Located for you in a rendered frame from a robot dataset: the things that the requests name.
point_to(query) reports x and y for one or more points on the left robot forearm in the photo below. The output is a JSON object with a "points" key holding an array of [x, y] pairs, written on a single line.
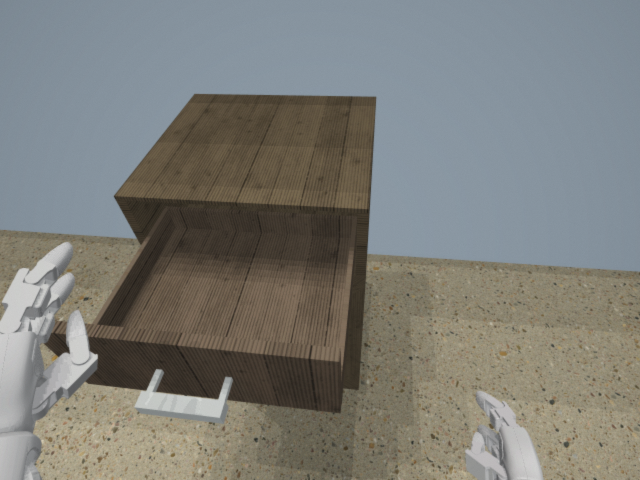
{"points": [[18, 453]]}

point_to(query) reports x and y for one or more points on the robot right hand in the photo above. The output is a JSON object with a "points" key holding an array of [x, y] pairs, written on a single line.
{"points": [[513, 454]]}

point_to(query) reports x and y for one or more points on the handle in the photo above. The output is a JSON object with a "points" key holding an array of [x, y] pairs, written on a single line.
{"points": [[183, 407]]}

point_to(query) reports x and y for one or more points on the robot left hand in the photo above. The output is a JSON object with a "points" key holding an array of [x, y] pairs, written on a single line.
{"points": [[31, 302]]}

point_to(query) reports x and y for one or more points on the cabinet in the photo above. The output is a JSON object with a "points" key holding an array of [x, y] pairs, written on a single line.
{"points": [[271, 153]]}

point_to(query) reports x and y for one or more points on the drawer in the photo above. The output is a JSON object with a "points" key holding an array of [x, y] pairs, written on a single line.
{"points": [[262, 297]]}

